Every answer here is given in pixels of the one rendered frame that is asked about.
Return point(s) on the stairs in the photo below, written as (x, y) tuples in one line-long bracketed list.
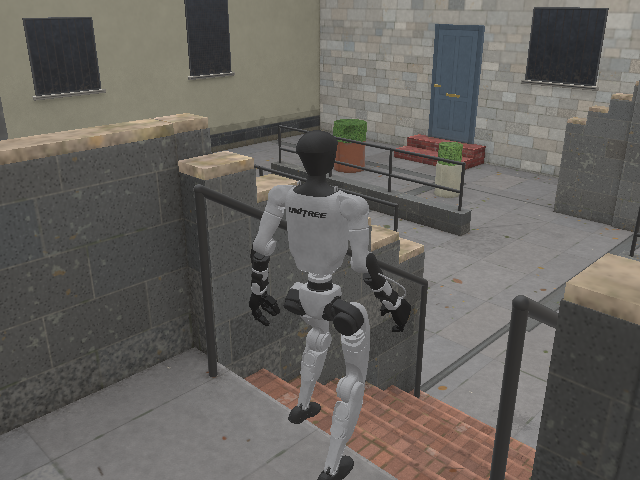
[(410, 438)]

